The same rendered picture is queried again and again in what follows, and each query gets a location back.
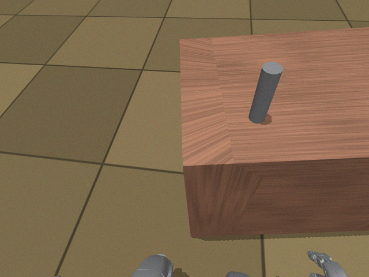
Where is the can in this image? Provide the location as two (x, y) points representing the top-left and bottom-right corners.
(248, 62), (283, 123)

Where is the right robot hand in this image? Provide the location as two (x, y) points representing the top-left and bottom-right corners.
(307, 251), (348, 277)

